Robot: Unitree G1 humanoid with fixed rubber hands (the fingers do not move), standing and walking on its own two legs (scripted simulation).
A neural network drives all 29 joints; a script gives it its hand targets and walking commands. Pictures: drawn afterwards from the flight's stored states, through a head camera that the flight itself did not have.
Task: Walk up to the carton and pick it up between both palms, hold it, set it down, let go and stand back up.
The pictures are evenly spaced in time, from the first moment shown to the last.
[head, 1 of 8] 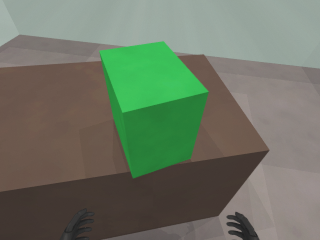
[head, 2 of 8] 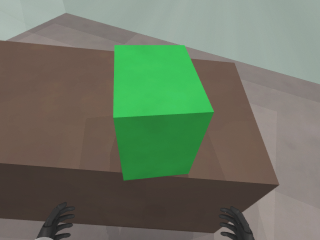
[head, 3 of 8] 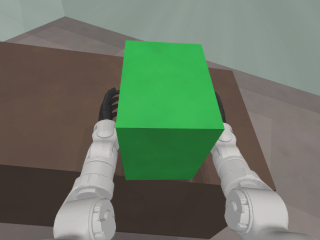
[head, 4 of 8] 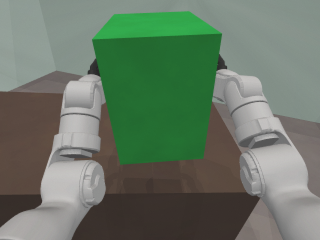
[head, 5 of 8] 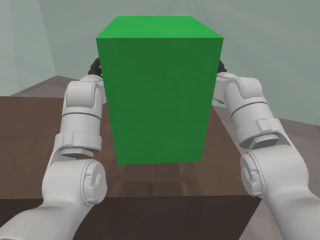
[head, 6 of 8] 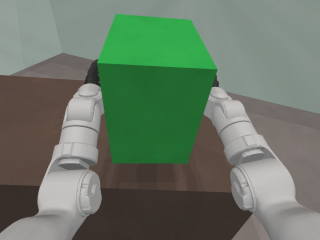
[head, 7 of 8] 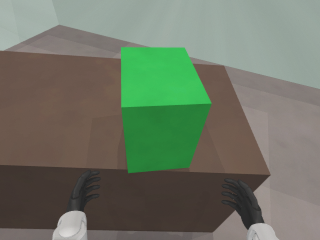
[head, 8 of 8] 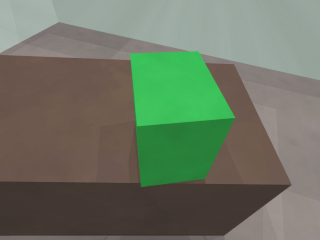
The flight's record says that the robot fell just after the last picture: no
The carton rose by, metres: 0.23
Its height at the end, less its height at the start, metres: +0.00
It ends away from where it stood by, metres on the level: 0.02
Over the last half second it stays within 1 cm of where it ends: yes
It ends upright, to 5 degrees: yes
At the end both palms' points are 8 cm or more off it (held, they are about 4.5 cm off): yes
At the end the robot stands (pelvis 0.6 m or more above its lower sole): yes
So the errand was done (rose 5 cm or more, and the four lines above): yes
